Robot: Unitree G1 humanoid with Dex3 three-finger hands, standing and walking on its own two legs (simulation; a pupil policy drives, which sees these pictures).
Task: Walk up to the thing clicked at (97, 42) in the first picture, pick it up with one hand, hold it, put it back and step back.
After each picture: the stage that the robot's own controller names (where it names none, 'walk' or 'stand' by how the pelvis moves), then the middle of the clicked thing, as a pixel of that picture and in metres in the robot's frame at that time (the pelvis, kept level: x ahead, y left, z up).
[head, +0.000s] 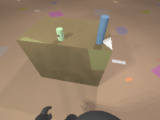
stand; (101, 31) +0.75 -0.04 +0.13
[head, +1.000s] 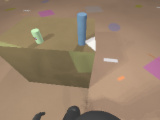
walk; (81, 30) +0.65 +0.16 +0.16
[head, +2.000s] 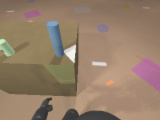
stand; (56, 41) +0.49 +0.29 +0.15
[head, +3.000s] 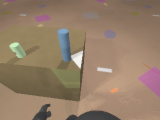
stand; (65, 47) +0.49 +0.23 +0.13
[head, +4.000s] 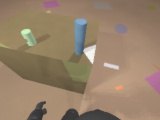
walk; (79, 39) +0.52 +0.12 +0.14
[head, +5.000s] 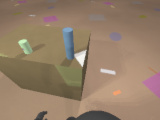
walk; (69, 45) +0.52 +0.22 +0.13
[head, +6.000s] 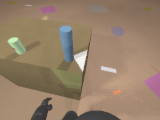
stand; (67, 46) +0.45 +0.19 +0.14
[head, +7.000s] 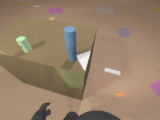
stand; (71, 46) +0.47 +0.18 +0.14
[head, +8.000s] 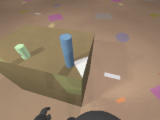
stand; (68, 52) +0.43 +0.20 +0.13
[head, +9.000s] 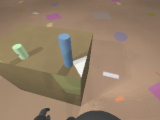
stand; (66, 52) +0.43 +0.21 +0.13
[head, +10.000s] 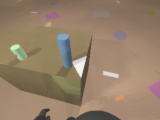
stand; (66, 53) +0.42 +0.21 +0.13
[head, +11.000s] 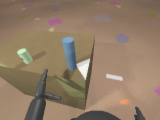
rise first; (70, 55) +0.41 +0.19 +0.13
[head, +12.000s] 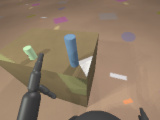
go down; (72, 52) +0.44 +0.19 +0.13
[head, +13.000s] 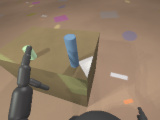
go down; (72, 52) +0.43 +0.19 +0.13
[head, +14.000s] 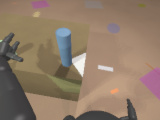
go down; (65, 50) +0.42 +0.17 +0.14
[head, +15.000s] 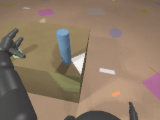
approach; (65, 49) +0.45 +0.19 +0.14
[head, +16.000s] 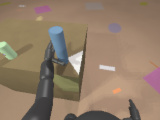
close; (60, 48) +0.43 +0.20 +0.15
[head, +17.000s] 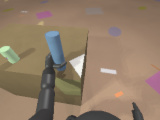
lift; (57, 53) +0.39 +0.23 +0.16
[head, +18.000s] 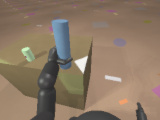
lift; (63, 47) +0.33 +0.18 +0.29
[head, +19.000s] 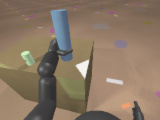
hold; (63, 38) +0.36 +0.18 +0.33
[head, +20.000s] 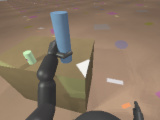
hold; (63, 40) +0.34 +0.18 +0.32
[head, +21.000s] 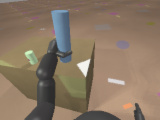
crouch; (63, 39) +0.34 +0.17 +0.33
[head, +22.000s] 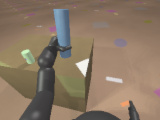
crouch; (63, 35) +0.40 +0.19 +0.32
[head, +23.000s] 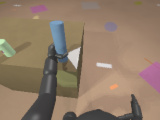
lower; (60, 44) +0.46 +0.20 +0.16
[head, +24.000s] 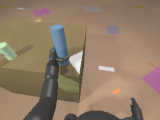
lower; (61, 47) +0.44 +0.20 +0.16
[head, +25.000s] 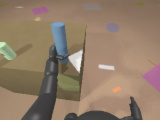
lower; (61, 45) +0.45 +0.20 +0.16
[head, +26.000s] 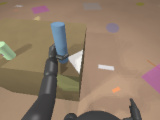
lower; (61, 45) +0.45 +0.20 +0.16
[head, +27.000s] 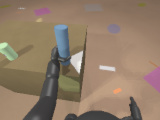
loosen; (63, 47) +0.44 +0.19 +0.16
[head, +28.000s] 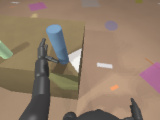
withdraw; (60, 48) +0.42 +0.19 +0.16
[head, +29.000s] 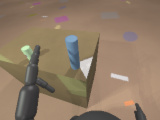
sink last; (73, 54) +0.41 +0.17 +0.14
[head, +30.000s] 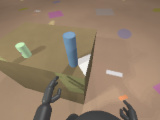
stand; (71, 51) +0.42 +0.18 +0.14
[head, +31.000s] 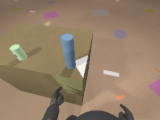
stand; (69, 53) +0.41 +0.18 +0.13
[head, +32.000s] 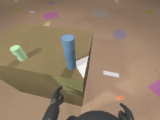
stand; (70, 54) +0.40 +0.18 +0.13
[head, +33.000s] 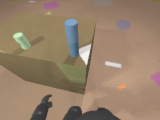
walk; (73, 41) +0.49 +0.16 +0.15
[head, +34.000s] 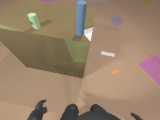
walk; (80, 20) +0.72 +0.17 +0.14
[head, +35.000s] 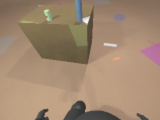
walk; (79, 9) +1.07 +0.26 +0.15
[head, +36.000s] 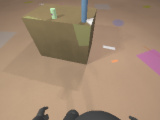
stand; (84, 10) +1.13 +0.19 +0.14
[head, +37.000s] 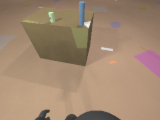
stand; (81, 14) +1.13 +0.19 +0.13
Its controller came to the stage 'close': yes
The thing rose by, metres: 0.21
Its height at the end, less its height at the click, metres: +0.00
